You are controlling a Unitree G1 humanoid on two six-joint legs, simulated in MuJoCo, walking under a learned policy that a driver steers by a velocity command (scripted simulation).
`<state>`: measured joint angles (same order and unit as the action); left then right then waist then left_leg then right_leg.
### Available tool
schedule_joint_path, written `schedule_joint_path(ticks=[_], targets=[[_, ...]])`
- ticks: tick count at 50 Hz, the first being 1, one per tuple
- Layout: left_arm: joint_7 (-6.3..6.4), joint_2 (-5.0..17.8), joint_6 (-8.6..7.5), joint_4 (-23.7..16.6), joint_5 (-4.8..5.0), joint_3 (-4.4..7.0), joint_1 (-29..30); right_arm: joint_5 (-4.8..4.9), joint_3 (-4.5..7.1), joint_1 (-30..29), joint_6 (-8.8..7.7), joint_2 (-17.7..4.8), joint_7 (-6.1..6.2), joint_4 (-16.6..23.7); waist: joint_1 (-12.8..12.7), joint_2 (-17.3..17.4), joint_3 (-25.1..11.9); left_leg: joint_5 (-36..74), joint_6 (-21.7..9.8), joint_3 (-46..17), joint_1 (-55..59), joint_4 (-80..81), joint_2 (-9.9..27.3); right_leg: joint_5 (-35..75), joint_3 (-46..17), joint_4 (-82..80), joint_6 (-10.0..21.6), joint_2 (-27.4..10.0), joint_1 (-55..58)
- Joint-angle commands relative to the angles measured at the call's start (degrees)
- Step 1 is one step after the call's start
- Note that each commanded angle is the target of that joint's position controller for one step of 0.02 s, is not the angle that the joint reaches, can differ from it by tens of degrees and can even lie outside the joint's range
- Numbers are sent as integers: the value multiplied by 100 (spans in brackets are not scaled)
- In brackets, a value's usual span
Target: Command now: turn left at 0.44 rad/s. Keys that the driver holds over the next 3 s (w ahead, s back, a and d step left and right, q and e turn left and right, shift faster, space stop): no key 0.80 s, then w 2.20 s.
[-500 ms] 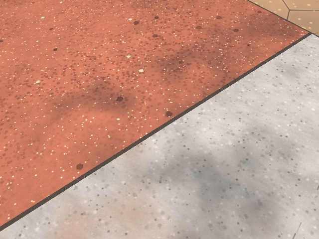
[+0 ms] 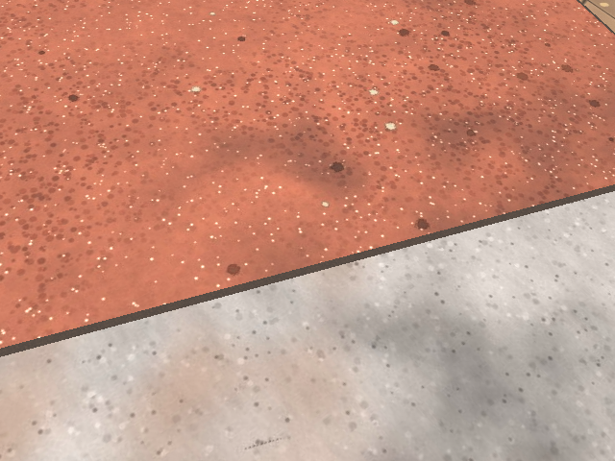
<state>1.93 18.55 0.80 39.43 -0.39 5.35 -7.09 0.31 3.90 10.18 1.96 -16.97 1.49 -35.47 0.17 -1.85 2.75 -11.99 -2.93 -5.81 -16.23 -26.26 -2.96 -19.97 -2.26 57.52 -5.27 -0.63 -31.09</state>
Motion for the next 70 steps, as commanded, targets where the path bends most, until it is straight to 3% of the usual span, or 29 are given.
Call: schedule_joint_path(ticks=[1,7,9,10,11,12,13,14,17,25,40,42,43,45,46,48,50,52,54,55,56,57,58,59,60,61,63,66,70], targets=[[-34,272,-77,-397,19,22,135,-24,235,-184,-61,-900,48,356,74,1018,-852,1758,-1020,-1246,877,467,1307,83,-64,-703,-20,-51,81],[-141,289,-145,-463,80,-1,65,-34,125,-301,-25,-794,-58,219,88,1044,-669,1668,-1009,-1676,491,224,1308,-55,29,-2064,188,-2,1097],[-189,167,-213,-389,2,-42,-214,18,27,-371,-41,-565,-53,163,-176,849,-676,1315,-653,-1585,202,77,1022,1307,31,-3551,357,-35,2029],[-169,433,-239,-439,-103,-12,-283,-78,-26,-134,-84,-389,-43,124,-53,379,-815,583,-283,-1343,-89,-228,719,2426,-487,-3605,534,-623,2609],[-157,798,-235,-481,-165,37,-45,-120,-6,304,-138,-376,-57,39,405,-646,-782,-537,55,-613,-326,-595,105,3215,-1075,-3463,1060,-1225,2553],[-173,411,-243,-470,-157,-65,119,-158,6,195,-146,-474,-39,9,344,-937,-802,-879,308,-388,88,-503,172,2609,-1388,-3676,1533,-1454,1991],[-195,211,-264,-505,-114,-133,275,-160,37,46,-132,-572,-34,-7,302,-800,-670,-553,376,-353,296,-340,252,1959,-1201,-3707,1422,-1201,1868],[-198,235,-272,-475,-93,-122,195,-160,40,-138,-103,-534,-29,-31,174,-687,-637,-242,358,-324,353,-272,218,1436,-950,-3650,1162,-896,1866],[-178,313,-332,-477,-71,-133,70,-106,32,-149,-37,-429,-65,-94,73,-379,-400,221,217,-454,318,-106,276,919,-534,-3528,802,-562,1805],[-160,155,-277,-531,-47,-204,-145,-87,30,-15,-119,-300,-44,-383,-67,251,-411,572,226,-577,257,16,343,1102,-281,-3231,780,-335,2042],[-184,63,-307,-291,-27,-259,-350,-76,30,176,-106,-275,95,-854,-12,186,-318,830,318,-565,555,16,385,1203,-235,-3350,783,-236,1938],[-156,108,-279,-194,-20,-251,-457,-57,14,278,-91,-206,113,-977,-17,28,-333,-258,295,-319,467,-96,181,-179,-319,-3575,874,-203,1922],[-125,276,-252,-166,16,-198,-527,-24,30,287,-109,-225,118,-997,-59,-188,-165,-1060,266,-72,114,-387,0,-1193,-588,-3769,1050,-311,1906],[-58,561,-243,-26,92,-125,-931,32,23,-5,-263,-189,83,-821,-192,-721,295,-1475,265,372,-921,-1241,-6,-2707,-2011,-4587,1672,-1294,2031],[-24,665,-268,34,105,-92,-1075,69,18,-274,-376,-208,48,-704,-276,-739,580,-1411,245,365,-1250,-1606,235,-2758,-2604,-4853,1935,-1729,1915],[0,730,-353,104,70,-60,-1217,120,48,-428,-527,-268,-42,-637,-335,-622,587,-1741,177,205,-1837,-2217,553,-2098,-2805,-4960,2085,-1963,2278],[-26,689,-360,62,145,-63,-1049,141,25,-348,-625,-221,-149,-691,-255,-472,383,-1651,94,328,-1634,-1755,649,-1335,-2176,-4924,1881,-1685,2490],[-71,742,-325,32,211,-47,-833,105,-7,-175,-694,-122,-231,-838,-111,-419,160,-887,117,678,-520,-919,427,-453,-1313,-4778,1688,-1202,2044],[-104,698,-265,64,234,-57,-817,81,29,420,-710,-131,-279,-1132,182,-350,-99,180,210,1035,836,-206,95,-251,-789,-4314,1556,-911,1444],[-122,540,-265,75,199,-111,-871,97,81,827,-689,-229,-267,-1285,350,-289,-240,142,213,1026,1456,-116,26,-296,-665,-3952,1439,-788,1118],[-148,259,-301,38,145,-211,-790,137,147,1317,-688,-417,-224,-1372,602,-81,-371,-159,55,475,2127,109,402,-207,-379,-3122,1185,-559,624],[-175,-231,-373,-178,34,-365,-643,89,249,1924,-692,-977,-150,-1395,758,1277,-625,-1186,-530,-1685,2760,959,1797,-597,312,-956,721,40,-329],[-125,64,-481,-399,214,-264,-632,12,300,2015,-756,-1302,-227,-1392,685,1732,-464,-2329,-1362,-3641,2607,1629,2538,-1415,-96,335,664,354,-1309],[-128,434,-552,-349,340,-166,-673,24,180,1553,-819,-926,-247,-1288,493,1062,27,-2829,-1381,-3370,2360,1688,2514,-1007,-417,903,778,-78,-1814],[-165,504,-590,-288,346,-144,-649,27,94,1265,-851,-653,-248,-1208,374,907,272,-2468,-1169,-2724,2187,1696,2248,-392,-371,957,877,-282,-1932],[-184,437,-618,-208,260,-142,-635,-10,51,1042,-850,-588,-255,-1148,275,699,246,-1802,-994,-2208,2046,1730,2010,72,-302,848,898,-435,-1831],[-276,356,-615,-171,153,-131,-576,-52,-36,919,-795,-402,-243,-1126,161,688,217,-490,-793,-1347,1771,1819,1641,705,-191,508,813,-623,-1502],[-336,174,-560,-261,105,-182,-324,-10,-51,1154,-762,-469,-196,-1220,213,622,192,953,-853,-601,1637,1910,1432,1272,102,-66,550,-596,-1451],[-376,-94,-600,-588,131,-313,600,-1,-63,1375,-694,-616,-96,-1323,457,612,348,1418,-762,-1,1248,2040,1213,2209,381,-1748,411,-380,-873]])
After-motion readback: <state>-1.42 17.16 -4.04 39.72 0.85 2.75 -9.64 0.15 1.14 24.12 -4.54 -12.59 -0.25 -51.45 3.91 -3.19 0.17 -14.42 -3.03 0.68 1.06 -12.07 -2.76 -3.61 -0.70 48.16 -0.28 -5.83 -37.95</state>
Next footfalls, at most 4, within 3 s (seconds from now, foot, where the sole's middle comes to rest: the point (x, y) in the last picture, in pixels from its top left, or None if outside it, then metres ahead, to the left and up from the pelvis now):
0.20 right None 0.06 -0.14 -0.78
1.12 left None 0.12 0.11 -0.78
1.60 right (338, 431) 0.51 -0.09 -0.78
2.14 left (230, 312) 0.79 0.17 -0.78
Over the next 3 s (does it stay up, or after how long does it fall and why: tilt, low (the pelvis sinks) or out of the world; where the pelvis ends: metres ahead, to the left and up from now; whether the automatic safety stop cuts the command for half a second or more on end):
stays up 1.09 0.03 0.01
